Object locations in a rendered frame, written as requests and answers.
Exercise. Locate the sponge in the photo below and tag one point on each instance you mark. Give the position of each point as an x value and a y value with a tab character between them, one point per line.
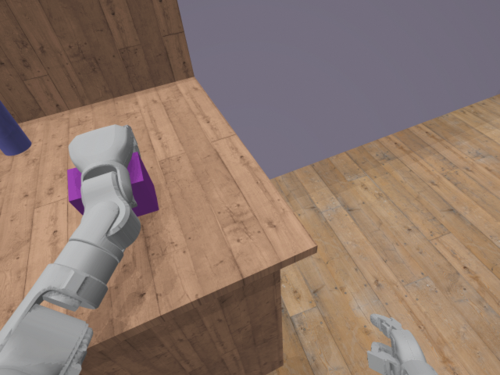
142	187

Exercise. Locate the left robot upper arm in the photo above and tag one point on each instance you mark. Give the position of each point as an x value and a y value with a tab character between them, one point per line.
46	342

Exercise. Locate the robot left hand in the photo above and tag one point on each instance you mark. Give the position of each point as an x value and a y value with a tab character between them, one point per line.
112	143

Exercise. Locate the robot left forearm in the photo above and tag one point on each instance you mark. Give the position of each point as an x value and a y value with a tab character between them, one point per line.
79	276

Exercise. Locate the table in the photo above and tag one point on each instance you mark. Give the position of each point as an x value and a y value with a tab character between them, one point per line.
198	292

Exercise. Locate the robot right hand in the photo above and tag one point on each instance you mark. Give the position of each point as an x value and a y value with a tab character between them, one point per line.
404	347

